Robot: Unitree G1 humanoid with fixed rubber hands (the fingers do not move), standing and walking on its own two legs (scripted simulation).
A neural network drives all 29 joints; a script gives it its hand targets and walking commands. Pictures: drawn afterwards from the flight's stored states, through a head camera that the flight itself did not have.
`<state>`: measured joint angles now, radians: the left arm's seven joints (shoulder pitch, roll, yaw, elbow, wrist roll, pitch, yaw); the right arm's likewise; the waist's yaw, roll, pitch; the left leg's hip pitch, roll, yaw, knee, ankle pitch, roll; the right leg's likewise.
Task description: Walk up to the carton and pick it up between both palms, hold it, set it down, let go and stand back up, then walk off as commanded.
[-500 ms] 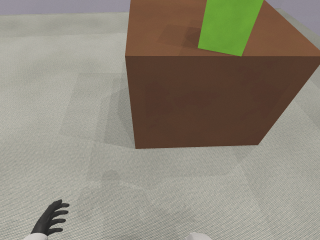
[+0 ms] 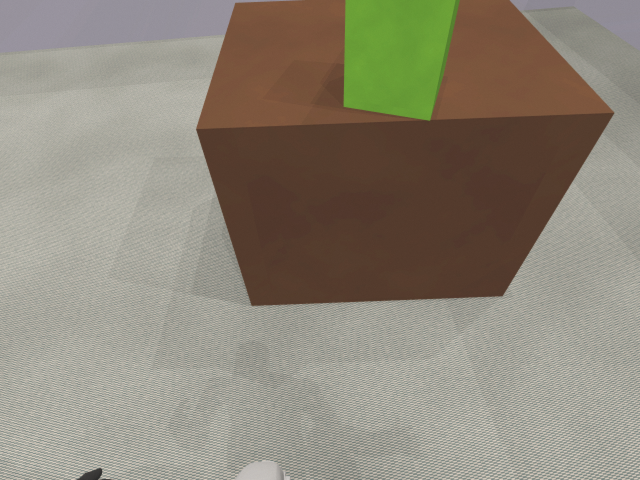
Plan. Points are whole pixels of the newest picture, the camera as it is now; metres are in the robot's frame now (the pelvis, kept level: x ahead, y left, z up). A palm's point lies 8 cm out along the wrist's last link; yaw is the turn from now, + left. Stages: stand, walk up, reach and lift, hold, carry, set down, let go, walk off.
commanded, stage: walk up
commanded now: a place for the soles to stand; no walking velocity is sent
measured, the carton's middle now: (402, 37) +0.96 -0.13 +0.10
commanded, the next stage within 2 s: none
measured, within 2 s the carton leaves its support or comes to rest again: neither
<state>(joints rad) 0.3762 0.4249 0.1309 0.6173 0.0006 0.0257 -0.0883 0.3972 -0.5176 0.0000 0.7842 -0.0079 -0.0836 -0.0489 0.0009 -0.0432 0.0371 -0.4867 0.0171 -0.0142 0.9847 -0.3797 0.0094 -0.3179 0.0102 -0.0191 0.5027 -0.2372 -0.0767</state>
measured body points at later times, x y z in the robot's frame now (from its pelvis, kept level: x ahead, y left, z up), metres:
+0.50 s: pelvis +0.06 -0.03 -0.02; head +0.08 +0.01 +0.43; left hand +0.14 +0.29 -0.14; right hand +0.11 -0.39 -0.07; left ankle +0.08 +0.12 -0.74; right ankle +0.10 -0.19 -0.70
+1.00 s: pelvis +0.14 -0.08 -0.02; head +0.17 -0.06 +0.43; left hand +0.22 +0.25 -0.11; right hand +0.21 -0.42 -0.10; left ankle +0.21 +0.07 -0.74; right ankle +0.14 -0.19 -0.74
